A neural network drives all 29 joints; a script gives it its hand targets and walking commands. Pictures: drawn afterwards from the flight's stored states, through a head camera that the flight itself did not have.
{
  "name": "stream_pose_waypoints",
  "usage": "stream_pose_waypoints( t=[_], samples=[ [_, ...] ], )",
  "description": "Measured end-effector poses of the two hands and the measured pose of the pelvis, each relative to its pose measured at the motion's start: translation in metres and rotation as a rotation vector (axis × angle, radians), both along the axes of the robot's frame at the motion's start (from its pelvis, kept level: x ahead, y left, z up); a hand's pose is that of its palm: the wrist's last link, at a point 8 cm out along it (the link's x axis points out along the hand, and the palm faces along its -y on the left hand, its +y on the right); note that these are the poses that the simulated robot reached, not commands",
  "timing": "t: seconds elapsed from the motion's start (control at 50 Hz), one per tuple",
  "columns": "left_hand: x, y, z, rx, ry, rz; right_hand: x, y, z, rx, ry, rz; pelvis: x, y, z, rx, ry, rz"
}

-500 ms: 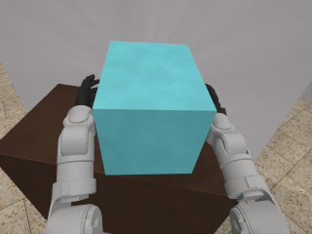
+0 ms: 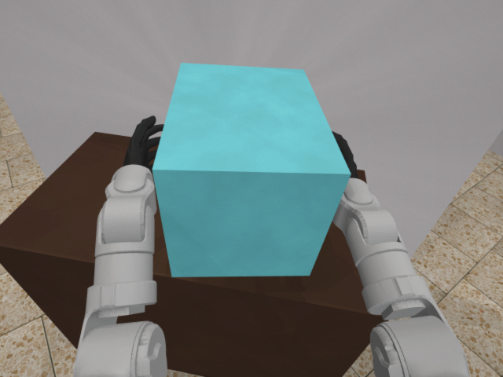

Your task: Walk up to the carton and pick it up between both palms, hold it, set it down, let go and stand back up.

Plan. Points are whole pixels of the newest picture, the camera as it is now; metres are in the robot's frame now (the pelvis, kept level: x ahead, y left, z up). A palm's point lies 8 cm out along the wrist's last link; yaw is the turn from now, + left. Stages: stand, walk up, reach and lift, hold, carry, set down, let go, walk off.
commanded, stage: hold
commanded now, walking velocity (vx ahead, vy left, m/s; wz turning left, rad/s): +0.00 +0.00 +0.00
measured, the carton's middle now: (242, 165) +0.41 +0.01 +0.15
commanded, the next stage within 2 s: set down in 0.82 s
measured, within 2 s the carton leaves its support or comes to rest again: neither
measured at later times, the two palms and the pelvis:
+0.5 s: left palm (128, 168) +0.36 +0.18 +0.18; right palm (335, 174) +0.36 -0.13 +0.17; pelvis +0.01 +0.01 +0.00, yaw +1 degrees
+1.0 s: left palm (129, 166) +0.35 +0.18 +0.19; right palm (338, 171) +0.36 -0.14 +0.18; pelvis +0.01 +0.01 +0.00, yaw +0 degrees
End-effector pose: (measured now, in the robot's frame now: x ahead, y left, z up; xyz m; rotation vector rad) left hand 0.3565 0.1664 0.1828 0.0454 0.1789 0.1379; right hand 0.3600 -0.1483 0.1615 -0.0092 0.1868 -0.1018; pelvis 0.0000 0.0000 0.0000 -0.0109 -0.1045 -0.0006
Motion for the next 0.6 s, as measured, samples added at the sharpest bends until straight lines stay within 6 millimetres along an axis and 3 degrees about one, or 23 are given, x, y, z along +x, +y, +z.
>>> stream_pose_waypoints(
  t=[0.36,0.6],
  samples=[
    [-0.001,0.02,0.001,-0.025,-0.023,0.004,0.004,0.019,0.018,-0.004,-0.026,0.003,0.01,0.007,0.0,-0.002,0.0,0.018],
    [0.0,0.011,-0.002,-0.003,-0.011,-0.017,-0.003,0.01,0.008,0.01,-0.016,-0.02,0.01,0.015,0.0,-0.007,-0.002,0.0]
  ],
)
